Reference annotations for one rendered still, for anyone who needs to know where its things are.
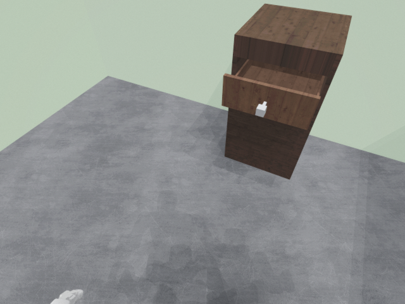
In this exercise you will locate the drawer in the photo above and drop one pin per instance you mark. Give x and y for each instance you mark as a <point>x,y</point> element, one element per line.
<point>292,96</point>

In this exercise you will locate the handle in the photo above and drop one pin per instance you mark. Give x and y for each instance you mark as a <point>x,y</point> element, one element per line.
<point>261,109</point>

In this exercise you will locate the cabinet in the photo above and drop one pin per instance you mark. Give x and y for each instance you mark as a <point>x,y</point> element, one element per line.
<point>300,39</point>

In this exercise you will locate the robot left hand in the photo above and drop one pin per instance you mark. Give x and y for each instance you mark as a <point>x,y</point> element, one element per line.
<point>69,297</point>

